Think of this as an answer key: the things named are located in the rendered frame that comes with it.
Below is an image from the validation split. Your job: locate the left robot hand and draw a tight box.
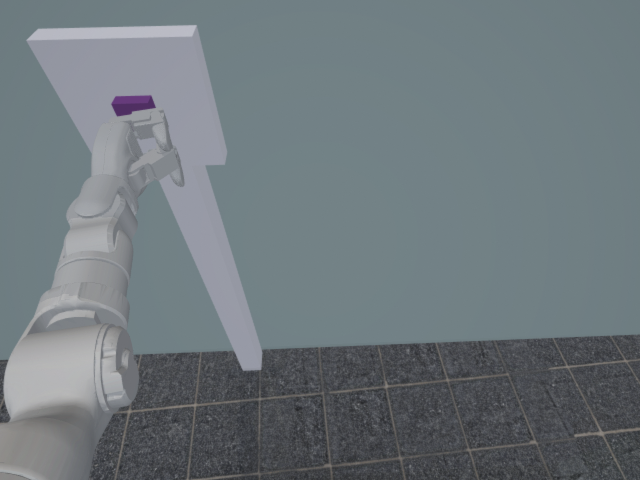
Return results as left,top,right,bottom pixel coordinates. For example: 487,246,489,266
91,107,184,198

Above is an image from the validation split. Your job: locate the left robot forearm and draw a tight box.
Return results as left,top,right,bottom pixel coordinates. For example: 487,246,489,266
3,175,139,418

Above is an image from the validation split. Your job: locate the button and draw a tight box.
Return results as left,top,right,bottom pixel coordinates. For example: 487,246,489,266
111,95,156,127

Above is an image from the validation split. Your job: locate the panel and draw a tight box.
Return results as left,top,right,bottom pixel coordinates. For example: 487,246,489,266
26,25,262,371

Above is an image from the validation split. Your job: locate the robot left upper arm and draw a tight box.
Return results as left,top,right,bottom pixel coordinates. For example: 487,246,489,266
0,323,139,480

